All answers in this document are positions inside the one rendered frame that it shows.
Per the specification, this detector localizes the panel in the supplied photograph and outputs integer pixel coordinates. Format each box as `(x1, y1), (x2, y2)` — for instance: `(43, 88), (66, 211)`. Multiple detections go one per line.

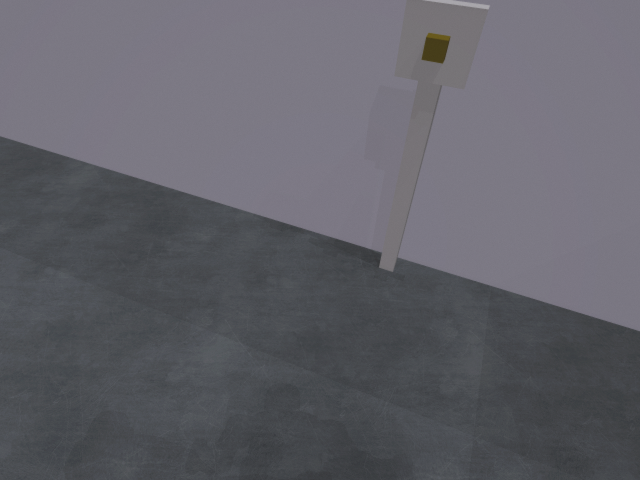
(379, 0), (490, 272)

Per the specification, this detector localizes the button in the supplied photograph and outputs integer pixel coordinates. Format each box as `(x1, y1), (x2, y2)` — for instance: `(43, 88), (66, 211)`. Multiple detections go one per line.
(422, 33), (451, 64)

